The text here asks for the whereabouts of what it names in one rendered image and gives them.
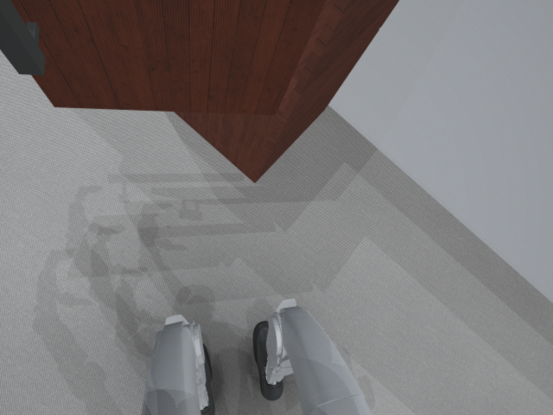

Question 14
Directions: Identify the handle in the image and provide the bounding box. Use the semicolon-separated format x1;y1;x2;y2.
0;0;46;75

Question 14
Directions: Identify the robot right shin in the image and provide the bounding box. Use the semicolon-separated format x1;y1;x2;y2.
264;299;310;384

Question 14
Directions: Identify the robot left shin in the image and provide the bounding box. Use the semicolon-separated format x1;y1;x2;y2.
154;315;208;407

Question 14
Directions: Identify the cupboard door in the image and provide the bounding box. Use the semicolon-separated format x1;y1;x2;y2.
10;0;326;115

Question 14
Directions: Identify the robot shin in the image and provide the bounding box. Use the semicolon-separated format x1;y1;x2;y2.
264;299;310;384
154;315;208;407

